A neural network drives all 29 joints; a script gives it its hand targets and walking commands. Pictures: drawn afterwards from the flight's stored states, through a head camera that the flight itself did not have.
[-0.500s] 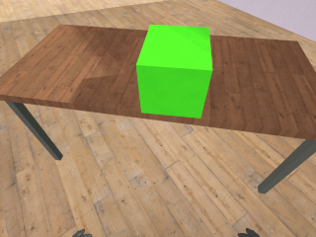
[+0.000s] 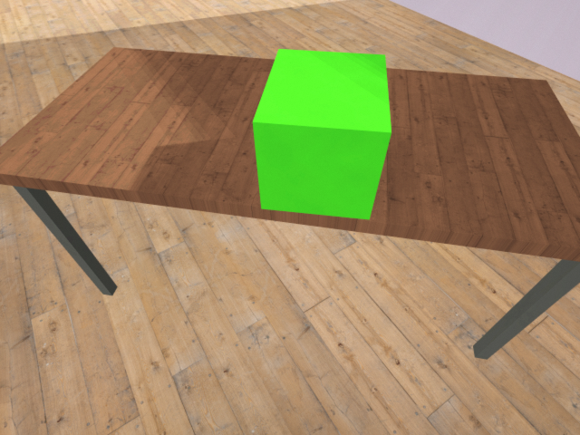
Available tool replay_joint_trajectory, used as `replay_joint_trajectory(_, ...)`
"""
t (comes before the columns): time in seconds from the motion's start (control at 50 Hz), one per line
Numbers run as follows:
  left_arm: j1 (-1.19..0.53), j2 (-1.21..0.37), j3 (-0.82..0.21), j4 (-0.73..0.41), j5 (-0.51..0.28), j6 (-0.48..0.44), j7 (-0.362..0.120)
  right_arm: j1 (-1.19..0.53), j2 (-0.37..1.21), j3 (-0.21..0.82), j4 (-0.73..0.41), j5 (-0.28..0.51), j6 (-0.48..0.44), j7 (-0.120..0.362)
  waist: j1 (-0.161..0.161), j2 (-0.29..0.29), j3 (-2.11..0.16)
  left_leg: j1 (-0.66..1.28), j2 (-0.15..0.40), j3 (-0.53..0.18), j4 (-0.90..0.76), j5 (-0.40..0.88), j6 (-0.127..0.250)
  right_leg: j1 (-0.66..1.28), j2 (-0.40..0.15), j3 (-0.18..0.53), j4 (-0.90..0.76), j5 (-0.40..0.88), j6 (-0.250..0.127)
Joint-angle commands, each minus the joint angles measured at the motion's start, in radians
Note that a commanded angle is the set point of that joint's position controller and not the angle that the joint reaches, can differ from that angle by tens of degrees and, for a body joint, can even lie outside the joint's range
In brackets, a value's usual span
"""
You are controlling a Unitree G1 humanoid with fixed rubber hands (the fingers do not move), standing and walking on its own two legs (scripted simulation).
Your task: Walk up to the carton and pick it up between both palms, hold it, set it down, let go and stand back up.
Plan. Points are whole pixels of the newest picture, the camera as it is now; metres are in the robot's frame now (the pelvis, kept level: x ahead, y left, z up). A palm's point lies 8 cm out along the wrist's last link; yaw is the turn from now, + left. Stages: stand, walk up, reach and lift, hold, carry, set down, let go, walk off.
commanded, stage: stand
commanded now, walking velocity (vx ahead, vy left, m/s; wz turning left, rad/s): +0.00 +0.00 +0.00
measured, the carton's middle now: (322, 132) +0.69 -0.05 +0.01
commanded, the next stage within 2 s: walk up in 0.90 s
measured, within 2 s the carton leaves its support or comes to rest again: neither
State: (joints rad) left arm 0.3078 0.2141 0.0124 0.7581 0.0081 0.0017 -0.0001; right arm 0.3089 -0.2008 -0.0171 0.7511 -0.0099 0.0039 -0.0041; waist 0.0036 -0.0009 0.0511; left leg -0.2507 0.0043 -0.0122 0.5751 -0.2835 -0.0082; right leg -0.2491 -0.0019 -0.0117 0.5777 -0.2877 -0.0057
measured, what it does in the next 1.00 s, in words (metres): stands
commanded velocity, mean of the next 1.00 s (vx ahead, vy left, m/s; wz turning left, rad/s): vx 0.00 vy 0.00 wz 0.00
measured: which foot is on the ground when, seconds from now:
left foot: down 0.00-1.00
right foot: down 0.00-1.00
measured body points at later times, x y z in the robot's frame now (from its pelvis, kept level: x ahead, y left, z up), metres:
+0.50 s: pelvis +0.00 +0.00 +0.00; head +0.01 +0.00 +0.45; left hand +0.06 +0.25 -0.13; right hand +0.07 -0.24 -0.13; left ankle +0.02 +0.12 -0.73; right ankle +0.02 -0.12 -0.73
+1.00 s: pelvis +0.01 +0.00 +0.01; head +0.01 +0.00 +0.46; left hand +0.05 +0.25 -0.13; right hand +0.05 -0.24 -0.13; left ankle +0.02 +0.12 -0.73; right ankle +0.02 -0.12 -0.73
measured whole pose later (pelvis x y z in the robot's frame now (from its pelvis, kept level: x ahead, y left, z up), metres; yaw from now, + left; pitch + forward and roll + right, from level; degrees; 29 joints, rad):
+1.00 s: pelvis +0.01 +0.00 +0.01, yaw +0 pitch -2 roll +0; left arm 0.32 0.22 0.00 0.87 0.00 0.00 0.01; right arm 0.32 -0.21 0.00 0.87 0.00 0.00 -0.02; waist 0.01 0.00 0.04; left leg -0.21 0.01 -0.01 0.51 -0.26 -0.01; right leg -0.21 0.00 -0.01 0.51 -0.26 0.00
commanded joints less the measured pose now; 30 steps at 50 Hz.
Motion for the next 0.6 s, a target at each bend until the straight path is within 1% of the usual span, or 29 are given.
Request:
replay_joint_trajectory(0.0,0.011,0.142,0.043,-0.099,-0.001,-0.028,0.008,0.010,-0.144,-0.042,-0.099,0.001,-0.030,-0.008,0.000,0.007,-0.020,-0.008,0.073,-0.087,-0.125,0.065,0.036,-0.021,-0.083,0.109,-0.144,0.052,-0.030)
replay_joint_trajectory(0.58,0.036,0.148,0.034,-0.020,-0.005,-0.025,0.016,0.031,-0.152,-0.030,-0.020,0.004,-0.028,-0.016,0.002,0.006,-0.008,0.004,0.075,-0.088,-0.154,0.086,0.030,-0.001,-0.085,0.108,-0.172,0.073,-0.025)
